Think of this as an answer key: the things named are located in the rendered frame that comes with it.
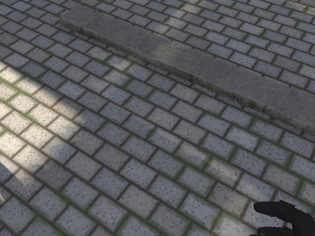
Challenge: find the robot right hand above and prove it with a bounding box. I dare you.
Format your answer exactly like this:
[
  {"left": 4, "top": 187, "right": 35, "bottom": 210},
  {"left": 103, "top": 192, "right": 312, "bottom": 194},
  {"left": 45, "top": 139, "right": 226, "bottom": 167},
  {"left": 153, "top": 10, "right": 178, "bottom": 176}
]
[{"left": 249, "top": 200, "right": 315, "bottom": 236}]

